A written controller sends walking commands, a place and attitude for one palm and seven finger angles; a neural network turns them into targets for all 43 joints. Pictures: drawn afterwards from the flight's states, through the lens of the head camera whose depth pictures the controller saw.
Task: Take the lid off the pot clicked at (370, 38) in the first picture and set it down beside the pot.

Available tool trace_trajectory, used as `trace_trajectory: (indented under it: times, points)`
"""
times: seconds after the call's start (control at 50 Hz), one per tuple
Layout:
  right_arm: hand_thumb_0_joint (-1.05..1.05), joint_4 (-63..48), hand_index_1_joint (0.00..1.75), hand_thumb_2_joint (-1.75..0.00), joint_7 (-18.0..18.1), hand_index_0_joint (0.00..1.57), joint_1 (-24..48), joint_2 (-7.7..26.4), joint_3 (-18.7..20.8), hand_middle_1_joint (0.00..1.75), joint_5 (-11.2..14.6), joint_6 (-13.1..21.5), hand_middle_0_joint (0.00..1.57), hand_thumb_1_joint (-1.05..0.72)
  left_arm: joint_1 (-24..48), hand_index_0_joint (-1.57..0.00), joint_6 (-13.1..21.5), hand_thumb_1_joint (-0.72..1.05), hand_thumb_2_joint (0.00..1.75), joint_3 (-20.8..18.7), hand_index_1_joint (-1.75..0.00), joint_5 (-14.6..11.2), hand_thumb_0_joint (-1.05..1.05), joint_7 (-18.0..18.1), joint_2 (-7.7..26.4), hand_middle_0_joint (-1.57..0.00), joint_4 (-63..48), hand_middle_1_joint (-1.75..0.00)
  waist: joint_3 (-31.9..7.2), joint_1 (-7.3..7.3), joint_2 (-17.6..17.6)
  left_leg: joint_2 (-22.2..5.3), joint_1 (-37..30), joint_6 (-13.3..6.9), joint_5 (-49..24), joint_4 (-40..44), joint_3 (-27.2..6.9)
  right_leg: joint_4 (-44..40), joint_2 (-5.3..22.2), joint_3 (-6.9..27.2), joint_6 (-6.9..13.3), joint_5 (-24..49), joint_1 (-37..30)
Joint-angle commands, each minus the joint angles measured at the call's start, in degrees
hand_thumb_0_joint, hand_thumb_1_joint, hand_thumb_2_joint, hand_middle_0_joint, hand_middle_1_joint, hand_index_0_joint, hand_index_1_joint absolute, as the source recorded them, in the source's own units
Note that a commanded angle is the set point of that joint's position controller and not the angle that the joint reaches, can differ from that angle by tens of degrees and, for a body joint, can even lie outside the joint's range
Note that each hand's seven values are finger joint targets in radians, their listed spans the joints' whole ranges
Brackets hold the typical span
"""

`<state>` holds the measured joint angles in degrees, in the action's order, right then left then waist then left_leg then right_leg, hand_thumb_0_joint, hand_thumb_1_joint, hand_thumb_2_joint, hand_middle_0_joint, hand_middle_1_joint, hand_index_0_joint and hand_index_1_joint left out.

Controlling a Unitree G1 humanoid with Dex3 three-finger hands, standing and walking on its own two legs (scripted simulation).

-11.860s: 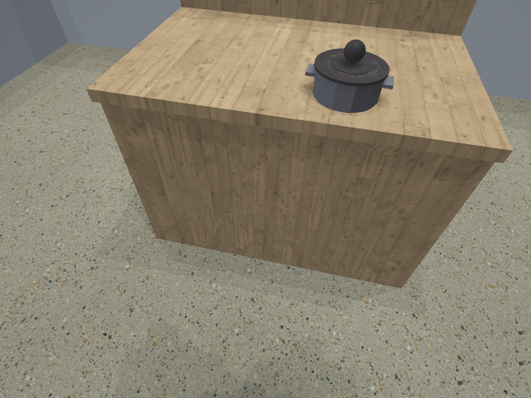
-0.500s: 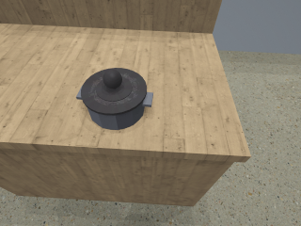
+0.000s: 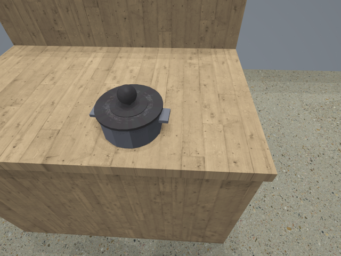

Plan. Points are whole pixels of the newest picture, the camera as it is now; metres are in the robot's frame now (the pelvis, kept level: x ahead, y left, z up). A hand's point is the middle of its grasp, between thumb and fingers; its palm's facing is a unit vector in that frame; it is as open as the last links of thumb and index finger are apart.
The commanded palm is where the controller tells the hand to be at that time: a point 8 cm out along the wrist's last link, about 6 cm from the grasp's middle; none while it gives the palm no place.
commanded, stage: come to a stop and stand still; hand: left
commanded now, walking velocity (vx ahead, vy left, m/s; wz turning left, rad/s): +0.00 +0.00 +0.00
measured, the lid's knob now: (126, 94) +0.49 +0.15 +0.13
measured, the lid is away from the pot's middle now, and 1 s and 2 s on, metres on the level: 0.00 0.00 0.00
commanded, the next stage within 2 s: look again from close up in 0.36 s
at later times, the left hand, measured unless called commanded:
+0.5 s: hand out of the picture +0.01 +0.16 -0.16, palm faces +0.01 -0.97 -0.22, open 7.4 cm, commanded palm none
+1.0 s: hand out of the picture +0.00 +0.14 -0.17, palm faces +0.02 -0.98 -0.21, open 7.4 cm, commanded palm none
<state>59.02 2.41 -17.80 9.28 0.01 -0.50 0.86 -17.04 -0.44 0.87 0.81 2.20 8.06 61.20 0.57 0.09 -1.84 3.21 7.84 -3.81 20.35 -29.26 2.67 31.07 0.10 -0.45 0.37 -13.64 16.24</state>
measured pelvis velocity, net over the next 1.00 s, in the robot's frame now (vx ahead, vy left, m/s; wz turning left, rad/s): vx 0.00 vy -0.03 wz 0.00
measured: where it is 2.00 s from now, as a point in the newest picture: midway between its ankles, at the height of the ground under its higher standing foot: outside the picture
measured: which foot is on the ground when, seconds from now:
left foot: down 0.00-1.00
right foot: down 0.00-1.00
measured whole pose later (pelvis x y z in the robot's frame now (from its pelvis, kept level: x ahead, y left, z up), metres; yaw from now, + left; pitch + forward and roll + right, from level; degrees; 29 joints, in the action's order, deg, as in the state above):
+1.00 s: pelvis +0.00 -0.03 +0.01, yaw +0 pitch -1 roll +1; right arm 64.7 2.5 -17.2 7.0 -0.7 -0.2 2.1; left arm -15.9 0.2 0.4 0.7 2.1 7.9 62.9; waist 3.2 0.0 -1.0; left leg 1.2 5.9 -1.1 17.7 -24.3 2.0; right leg 26.9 -1.9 -1.3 2.9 -11.6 14.7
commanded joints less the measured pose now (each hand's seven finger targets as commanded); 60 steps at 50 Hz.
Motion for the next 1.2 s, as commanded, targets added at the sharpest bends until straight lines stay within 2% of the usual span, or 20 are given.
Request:
trace_trajectory:
  times: [0.0, 0.02, 0.08, 0.14, 0.18, 0.2, 0.28, 0.36, 0.4, 0.46, 0.52, 0.6, 0.7, 0.74, 0.82, 0.86, 0.9, 1.06, 1.1, 1.18]
  points:
    - [0.0, -3.0, 0.3, -0.9, -0.4, 0.2, -3.1, 4.7, 0.3, 0.3, -0.1, 1.3, 0.2, -0.9, -1.7, -0.2, 1.3, 0.9, 0.9, -1.0, -0.3, -0.3, 0.0, 0.1, 5.5, -0.2, -3.2, -0.3, 6.6, 0.31, 1.7, -8.5, 8.5, 0.6, -3.5, 10.3, -8.8, -5.9, 4.4, 6.7, 3.3, 0.3, -0.2]
    - [0.0, -2.9, 0.3, -0.9, -0.5, 0.2, -3.0, 4.4, 0.3, 0.3, -0.2, 1.3, 0.2, -0.9, -1.8, -0.2, 1.2, 0.9, 0.9, -1.2, -0.3, -0.3, 0.0, 0.0, 5.9, -0.2, -3.2, -0.3, 5.6, 0.05, 1.3, -8.7, 7.9, 0.6, -3.0, 10.8, -8.8, -6.0, 4.5, 6.5, 3.4, -0.1, -0.7]
    - [0.0, -2.5, 0.3, -0.9, -0.5, 0.2, -3.0, 4.9, 0.2, 0.3, -0.2, 1.4, 0.2, -0.9, -1.8, -0.2, 1.4, 0.9, 0.9, -1.2, -0.3, -0.3, 0.0, 0.0, 6.0, -0.2, -3.3, -0.3, 5.3, 0.26, 3.5, -8.0, 7.4, 0.8, -3.2, 10.1, -7.9, -7.1, 5.0, 7.7, 3.3, -0.1, -0.8]
    - [0.0, -1.8, 0.3, -0.9, -0.4, 0.2, -3.4, 4.8, 0.1, 0.3, -0.2, 1.6, 0.2, -0.9, -1.7, -0.2, 1.5, 0.9, 0.9, -1.5, -0.3, -0.3, 0.0, 0.0, 6.3, -0.2, -3.5, -0.3, 3.0, 0.26, 3.2, -8.1, 5.5, 1.0, -6.1, 9.6, -7.2, -6.8, 5.2, 7.5, 3.4, 2.6, -2.1]
    - [0.0, -1.2, 0.3, -0.9, -0.4, 0.2, -3.4, 4.8, 0.0, 0.3, -0.1, 1.6, 0.2, -0.9, -1.7, -0.2, 1.6, 0.9, 0.9, -1.4, -0.3, -0.4, 0.0, 0.1, 6.3, -0.2, -3.3, -0.3, 3.0, 0.28, 2.1, -8.1, 5.1, 1.2, -7.6, 9.4, -7.0, -6.7, 5.5, 7.7, 3.5, 4.6, -2.4]
    - [0.0, -0.8, 0.3, -0.9, -0.4, 0.2, -3.5, 4.6, 0.0, 0.3, -0.1, 1.6, 0.2, -0.9, -1.6, -0.2, 1.6, 0.9, 0.9, -1.4, -0.3, -0.4, 0.0, 0.1, 6.4, -0.2, -3.2, -0.3, 3.0, 0.39, 2.9, -8.0, 5.0, 1.2, -7.9, 9.2, -6.9, -6.7, 5.6, 7.8, 3.5, 5.3, -2.8]
    - [0.0, 0.3, 0.3, -0.9, -0.3, 0.2, -4.0, 4.2, 0.0, 0.3, -0.1, 1.6, 0.2, -0.9, -1.7, -0.2, 1.7, 0.9, 0.9, -1.5, -0.3, -0.4, 0.0, 0.1, 6.4, -0.2, -2.8, -0.3, 2.3, 0.29, 2.5, -8.2, 4.3, 1.5, -9.7, 9.0, -6.5, -6.6, 5.9, 7.5, 3.6, 7.7, -3.8]
    - [0.0, 1.4, 0.3, -0.9, -0.2, 0.2, -4.3, 3.7, -0.1, 0.3, 0.0, 1.5, 0.2, -0.9, -1.7, -0.2, 1.6, 0.9, 0.9, -1.6, -0.3, -0.5, 0.0, 0.2, 6.3, -0.2, -2.4, -0.3, 2.9, 0.18, 1.4, -8.3, 4.5, 1.7, -9.4, 9.2, -6.5, -6.8, 5.9, 7.5, 3.7, 7.6, -3.9]
    - [0.0, 2.1, 0.3, -0.9, -0.1, 0.2, -4.6, 3.5, -0.1, 0.3, 0.0, 1.5, 0.2, -0.9, -1.8, -0.2, 1.6, 0.9, 0.9, -1.5, -0.3, -0.5, 0.0, 0.2, 6.1, -0.2, -1.9, -0.3, 3.0, 0.27, 2.3, -8.2, 4.2, 1.7, -9.1, 9.2, -6.3, -7.2, 6.0, 7.6, 3.7, 7.4, -3.9]
    - [0.0, 2.6, 0.3, -0.9, -0.1, 0.2, -4.8, 3.3, -0.1, 0.3, 0.0, 1.6, 0.2, -0.9, -1.9, -0.2, 1.7, 0.9, 0.9, -1.6, -0.3, -0.4, 0.0, 0.2, 6.1, -0.2, -1.5, -0.3, 2.2, 0.15, 1.6, -8.3, 3.4, 1.7, -10.2, 9.0, -6.2, -7.0, 6.1, 7.4, 3.7, 8.7, -4.5]
    - [0.0, 3.4, 0.3, -0.9, 0.0, 0.2, -5.0, 2.8, 0.0, 0.3, 0.1, 1.4, 0.2, -0.9, -2.0, -0.2, 1.7, 0.9, 0.9, -1.5, -0.3, -0.5, 0.0, 0.2, 6.1, -0.2, -1.2, -0.3, 2.5, 0.15, 3.0, -8.4, 3.2, 1.8, -9.5, 9.1, -5.9, -7.6, 6.2, 7.4, 3.8, 8.9, -4.5]
    - [0.0, 4.1, 0.3, -0.9, 0.0, 0.2, -5.6, 2.6, -0.1, 0.3, 0.1, 1.6, 0.2, -0.9, -2.1, -0.2, 1.8, 0.9, 0.9, -1.5, -0.3, -0.4, 0.0, 0.3, 5.8, -0.2, -0.7, -0.3, 2.2, 0.41, 1.7, -8.3, 2.7, 2.0, -11.0, 8.9, -5.7, -7.4, 6.3, 7.6, 3.8, 10.8, -4.9]
    - [0.0, 4.6, 0.3, -0.9, 0.1, 0.2, -5.7, 2.3, 0.0, 0.3, 0.1, 1.5, 0.2, -0.9, -2.2, -0.2, 1.8, 0.9, 0.9, -1.5, -0.3, -0.4, 0.0, 0.3, 5.6, -0.2, -0.2, -0.3, 2.3, 0.38, 1.9, -8.5, 2.3, 2.1, -11.3, 9.0, -5.6, -7.6, 6.3, 7.5, 3.8, 11.5, -5.2]
    - [0.0, 4.7, 0.3, -0.9, 0.2, 0.2, -5.3, 2.3, 0.0, 0.3, 0.1, 1.5, 0.2, -0.9, -2.3, -0.2, 1.7, 0.9, 0.9, -1.4, -0.3, -0.4, 0.0, 0.3, 5.5, -0.2, -0.1, -0.3, 3.6, 0.12, 1.4, -8.5, 2.7, 2.1, -10.8, 9.1, -5.6, -7.9, 6.3, 7.4, 3.8, 10.7, -4.5]
    - [0.0, 4.9, 0.3, -0.9, 0.2, 0.2, -5.6, 1.8, -0.1, 0.3, 0.2, 1.3, 0.2, -0.9, -2.6, -0.2, 1.7, 0.9, 0.9, -1.5, -0.3, -0.4, 0.0, 0.2, 5.6, -0.2, 0.0, -0.3, 3.1, 0.14, 1.9, -8.6, 2.3, 2.1, -9.1, 9.5, -5.6, -9.0, 6.1, 7.7, 3.8, 8.2, -4.6]
    - [0.0, 5.0, 0.3, -0.9, 0.1, 0.2, -5.5, 1.9, -0.1, 0.3, 0.1, 1.3, 0.2, -0.9, -2.5, -0.2, 1.6, 0.9, 0.9, -1.4, -0.3, -0.4, 0.0, 0.3, 5.4, -0.2, 0.0, -0.3, 4.3, 0.21, 2.5, -8.3, 2.8, 2.1, -8.4, 9.4, -5.4, -9.4, 6.2, 8.0, 3.7, 6.9, -3.8]
    - [0.0, 5.1, 0.3, -0.9, 0.1, 0.2, -6.0, 1.8, -0.1, 0.3, 0.2, 1.5, 0.2, -0.9, -2.6, -0.2, 1.7, 0.9, 0.9, -1.5, -0.3, -0.3, 0.0, 0.3, 5.3, -0.2, 0.0, -0.3, 3.3, 0.3, 2.0, -8.4, 2.3, 2.0, -9.6, 9.6, -5.5, -9.0, 6.1, 7.9, 3.7, 8.0, -4.4]
    - [0.0, 5.4, 0.3, -0.9, 0.2, 0.2, -6.1, 1.6, -0.1, 0.3, 0.2, 1.5, 0.2, -0.9, -3.1, -0.2, 1.7, 0.9, 0.9, -1.5, -0.3, -0.3, 0.0, 0.3, 5.1, -0.2, 0.3, -0.3, 3.6, 0.15, 2.6, -8.5, 2.5, 2.1, -9.6, 9.5, -5.4, -9.2, 6.2, 7.7, 3.6, 8.7, -4.8]
    - [0.0, 5.6, 0.3, -0.9, 0.2, 0.2, -6.5, 1.5, -0.2, 0.3, 0.2, 1.6, 0.2, -0.9, -3.2, -0.2, 1.7, 0.9, 0.9, -1.4, -0.3, -0.4, 0.0, 0.3, 5.0, -0.2, 0.3, -0.3, 3.4, 0.14, 1.2, -8.6, 2.2, 2.1, -10.5, 9.8, -5.6, -8.9, 6.1, 7.5, 3.7, 9.3, -4.9]
    - [0.0, 5.8, 0.3, -0.9, 0.3, 0.2, -6.6, 1.3, -0.2, 0.3, 0.3, 1.5, 0.2, -0.9, -3.3, -0.2, 1.7, 0.9, 0.9, -1.5, -0.3, -0.4, 0.0, 0.3, 5.0, -0.2, 0.5, -0.3, 4.1, 0.13, 2.1, -8.5, 2.7, 2.2, -9.4, 9.6, -5.4, -9.4, 6.2, 7.6, 3.6, 8.4, -4.8]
